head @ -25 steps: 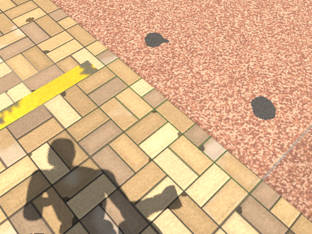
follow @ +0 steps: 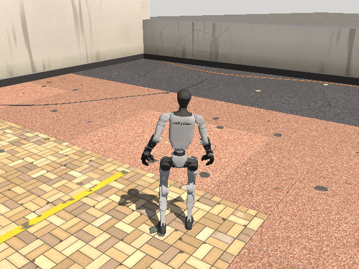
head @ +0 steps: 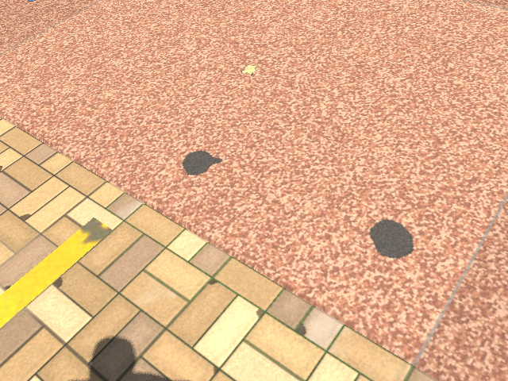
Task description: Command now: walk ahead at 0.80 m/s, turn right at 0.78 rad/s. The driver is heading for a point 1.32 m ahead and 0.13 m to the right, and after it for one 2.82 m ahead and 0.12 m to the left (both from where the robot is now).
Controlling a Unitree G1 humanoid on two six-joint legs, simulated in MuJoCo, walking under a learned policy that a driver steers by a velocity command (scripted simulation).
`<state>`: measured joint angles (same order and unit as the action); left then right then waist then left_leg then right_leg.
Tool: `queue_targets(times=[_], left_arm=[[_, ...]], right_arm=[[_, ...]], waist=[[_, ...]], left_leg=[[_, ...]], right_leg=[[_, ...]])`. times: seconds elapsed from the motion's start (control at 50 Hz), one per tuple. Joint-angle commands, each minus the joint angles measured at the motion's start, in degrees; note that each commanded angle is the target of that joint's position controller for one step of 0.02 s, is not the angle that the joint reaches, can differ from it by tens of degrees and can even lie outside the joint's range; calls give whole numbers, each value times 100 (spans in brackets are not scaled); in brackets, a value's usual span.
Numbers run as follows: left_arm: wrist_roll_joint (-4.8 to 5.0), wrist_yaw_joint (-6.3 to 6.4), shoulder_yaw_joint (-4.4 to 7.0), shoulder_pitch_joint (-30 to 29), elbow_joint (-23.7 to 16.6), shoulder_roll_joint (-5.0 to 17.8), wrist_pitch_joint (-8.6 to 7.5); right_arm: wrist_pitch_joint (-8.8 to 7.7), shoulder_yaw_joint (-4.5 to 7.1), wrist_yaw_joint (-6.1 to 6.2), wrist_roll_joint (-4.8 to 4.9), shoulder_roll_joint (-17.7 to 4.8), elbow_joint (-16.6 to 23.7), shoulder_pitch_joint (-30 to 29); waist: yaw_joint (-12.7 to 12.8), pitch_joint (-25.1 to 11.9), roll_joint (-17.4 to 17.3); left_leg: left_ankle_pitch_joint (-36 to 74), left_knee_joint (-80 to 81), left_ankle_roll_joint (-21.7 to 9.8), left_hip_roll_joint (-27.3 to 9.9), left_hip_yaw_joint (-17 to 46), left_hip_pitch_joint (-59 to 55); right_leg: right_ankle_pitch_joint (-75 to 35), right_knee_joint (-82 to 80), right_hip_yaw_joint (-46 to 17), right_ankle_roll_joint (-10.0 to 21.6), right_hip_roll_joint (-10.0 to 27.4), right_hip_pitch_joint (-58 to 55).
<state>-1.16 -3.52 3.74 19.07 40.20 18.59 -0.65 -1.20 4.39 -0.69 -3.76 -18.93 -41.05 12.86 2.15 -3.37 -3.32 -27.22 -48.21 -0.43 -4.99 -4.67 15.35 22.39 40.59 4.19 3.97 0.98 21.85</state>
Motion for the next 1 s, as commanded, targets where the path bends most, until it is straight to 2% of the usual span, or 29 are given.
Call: queue_targets(times=[0.02,0.04,0.06,0.12,0.2,0.28,0.32,0.34,0.36,0.38,0.4,0.42,0.44,0.46,0.48,0.52,0.58,0.64,0.7,0.74,0.76,0.78,0.8,0.82,0.84,0.88,0.9,0.94,1.0], left_arm=[[-52,189,310,844,-226,1286,-71],[-66,233,307,816,-225,1152,-99],[-38,253,286,825,-191,1095,-130],[89,299,170,903,-35,788,-264],[111,303,215,995,179,815,-298],[151,340,273,917,328,933,-354],[166,342,323,490,283,1135,-389],[132,315,365,378,287,1302,-404],[95,279,375,45,237,1358,-431],[21,288,190,-7,117,638,-507],[229,250,-42,349,-210,-146,-490],[112,244,-83,358,-82,154,-432],[-16,205,-40,228,54,374,-377],[-136,140,-50,-121,63,446,-349],[-181,84,-62,-406,-47,371,-331],[-250,26,-178,-674,-249,157,-293],[-343,-19,-315,-1521,-678,184,-285],[-170,-161,-479,-2130,-895,115,-361],[-105,-50,-376,-2022,-792,372,-354],[-192,141,-203,-983,-425,626,-382],[-262,267,-84,-117,-237,828,-408],[-388,402,75,987,-140,1312,-436],[-392,435,123,882,-189,1585,-364],[-252,445,106,233,-213,1174,-320],[-195,423,0,-152,-229,670,-359],[-170,387,-81,-333,-61,300,-440],[-116,386,-92,-272,53,250,-501],[0,337,-108,-98,288,98,-613],[0,325,-117,-163,442,61,-709]], right_arm=[[-334,-176,-126,-64,-46,1245,-1389],[-418,-122,-160,-49,-347,1083,-1304],[-418,-100,-164,-60,-453,935,-1169],[-194,-154,-232,-15,-404,864,-1175],[-109,-301,-244,116,-202,1038,-1804],[-163,-351,-215,217,-236,1313,-2280],[-194,-252,-102,237,-479,1109,-1468],[-212,-114,5,249,-777,822,-450],[-204,22,147,270,-992,505,912],[-247,172,285,104,-1386,321,2158],[-261,193,252,-91,-1752,346,1771],[-251,129,191,-10,-1238,457,799],[-249,44,137,39,-758,465,413],[-255,0,88,63,-495,306,480],[-285,-46,84,64,-401,135,604],[-392,-114,47,141,-248,-234,903],[-474,-95,41,276,-344,-411,1135],[-489,45,14,290,-725,-360,894],[-495,102,-71,394,-978,-478,1147],[-468,118,-80,403,-1092,-609,1322],[-480,116,-85,422,-1064,-601,1264],[-510,-30,-55,384,-411,-433,1170],[-455,-130,-19,605,36,-141,1545],[-350,-89,8,470,-299,-159,1202],[-278,-66,-34,366,-351,-178,817],[-138,-68,-147,292,-167,-246,672],[-40,-87,-200,250,-41,-212,684],[94,-125,-274,207,107,12,185],[103,-207,-391,205,162,433,-548]], waist=[[404,546,1665],[342,470,863],[236,441,504],[129,780,635],[233,914,595],[313,840,977],[-154,456,979],[-608,-179,838],[-1382,-793,688],[-1726,-1586,-169],[-1030,-1746,-2003],[-642,-971,-1558],[-497,-431,-736],[-522,-74,-103],[-454,143,31],[-260,474,-292],[-198,895,-121],[-180,975,-59],[-135,746,36],[359,-28,308],[810,-519,300],[1115,-1301,1155],[646,-1792,2042],[429,-913,1469],[316,-182,960],[-14,394,811],[-153,509,1010],[-222,755,889],[-378,916,870]], left_leg=[[180,-2820,11,361,871,4695],[728,-2544,42,162,891,4332],[926,-2192,91,60,842,3909],[1444,-1296,311,63,653,3329],[1970,60,456,378,380,2982],[2517,1266,297,521,340,1830],[2326,1588,134,739,335,345],[1795,1411,44,893,277,-896],[1512,1319,-27,623,353,-2428],[-916,1541,-111,-647,1794,-3726],[-3280,3238,-310,-1864,4900,-3828],[-3185,3810,-584,-1749,5734,-2869],[-2545,3611,-768,-1562,4812,-2194],[-1400,3479,-902,-1249,4022,-1614],[-807,3497,-893,-965,3444,-1201],[-33,3619,-1070,-728,3019,-787],[682,4032,-1319,-685,2765,-607],[1604,4471,-1105,-278,1926,647],[3246,4168,-1000,-486,1858,320],[5049,2222,-796,-146,1455,-58],[4516,745,-693,134,1401,734],[1651,-1353,-619,544,1142,1639],[75,-2853,-587,849,997,2650],[654,-3174,-607,479,943,3186],[1025,-2968,-592,224,893,3264],[1215,-2586,-479,-45,926,2867],[1221,-2488,-419,-130,910,2780],[1406,-2403,-392,-238,827,3104],[2260,-1703,-441,-200,554,3148]], right_leg=[[2582,-3370,-5370,1484,1880,-2875],[2015,-3042,-4627,1383,1667,-2665],[1590,-2919,-4009,1244,1397,-2408],[515,-3276,-3145,1134,836,-1895],[-1250,-3191,-2535,1134,398,-1800],[-2737,-3135,-2667,944,562,-1641],[-4414,-2525,-2552,652,519,-1465],[-5405,-1420,-2398,499,370,-1349],[-5256,135,-2267,359,87,-652],[-2891,2267,-1924,347,-417,281],[765,3648,-1563,296,-910,1630],[12,3976,-1471,381,-594,1949],[-538,3811,-1255,362,-249,1863],[-745,3557,-1150,297,-115,1686],[-679,3305,-1189,244,-74,1606],[-431,2789,-1252,106,51,1663],[-699,1785,-856,-207,393,2207],[-1608,-42,-396,-374,139,350],[-1969,-451,-271,-296,-82,-723],[-1448,-840,-160,-176,-401,-2077],[-1164,-758,-434,-96,5,-3367],[1050,-1114,-2188,35,1597,-4423],[2659,-2494,-4936,384,2779,-4499],[2937,-2806,-4893,511,2509,-3735],[1973,-2654,-3792,473,2202,-3060],[220,-2831,-2306,258,1677,-2079],[-182,-2922,-1891,220,1657,-1850],[-1179,-3103,-1176,141,1574,-1818],[-2646,-3289,36,5,1282,-1684]])
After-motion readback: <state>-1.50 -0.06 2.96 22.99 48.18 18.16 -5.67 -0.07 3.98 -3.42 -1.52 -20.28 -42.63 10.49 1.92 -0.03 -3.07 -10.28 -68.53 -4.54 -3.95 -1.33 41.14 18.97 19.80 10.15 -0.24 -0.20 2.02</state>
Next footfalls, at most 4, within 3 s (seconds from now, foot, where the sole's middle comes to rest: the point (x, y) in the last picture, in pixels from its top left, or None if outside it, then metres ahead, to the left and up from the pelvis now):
0.36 left None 0.49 0.02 -0.75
0.78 right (425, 315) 0.71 -0.35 -0.75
1.20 left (360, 195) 1.16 -0.23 -0.75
1.58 right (354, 113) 1.59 -0.25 -0.75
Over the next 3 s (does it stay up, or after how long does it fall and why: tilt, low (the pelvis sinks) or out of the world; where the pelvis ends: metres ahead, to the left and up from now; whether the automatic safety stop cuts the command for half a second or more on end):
stays up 1.47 -0.25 0.02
